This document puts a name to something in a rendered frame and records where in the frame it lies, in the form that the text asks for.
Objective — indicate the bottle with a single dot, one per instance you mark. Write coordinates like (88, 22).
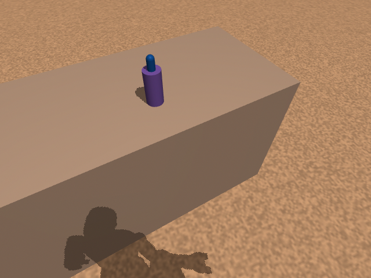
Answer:
(152, 78)

